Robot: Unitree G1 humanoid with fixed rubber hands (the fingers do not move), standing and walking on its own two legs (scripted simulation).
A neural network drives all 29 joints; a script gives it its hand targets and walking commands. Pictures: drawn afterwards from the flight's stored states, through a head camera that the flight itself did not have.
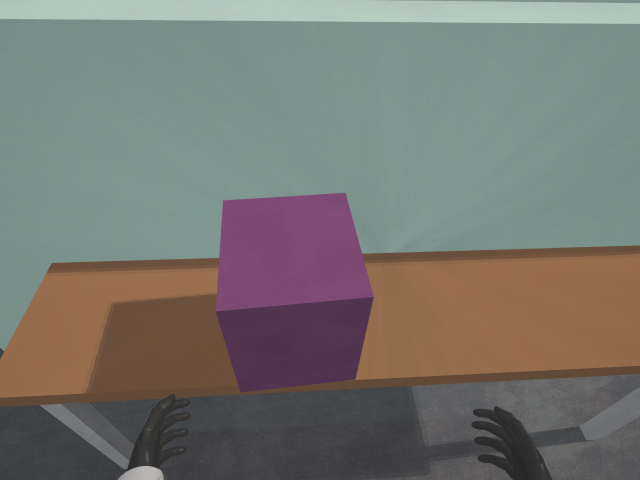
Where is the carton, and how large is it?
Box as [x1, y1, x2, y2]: [216, 193, 373, 392]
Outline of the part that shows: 345,193 223,200 216,313 240,392 355,378 373,296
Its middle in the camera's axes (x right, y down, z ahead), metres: -0.04 +0.09 +0.65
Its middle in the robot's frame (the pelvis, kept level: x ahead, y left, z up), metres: +0.42 +0.07 -0.06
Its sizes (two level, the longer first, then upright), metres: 0.210 0.200 0.250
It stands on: a table, 0.59 m high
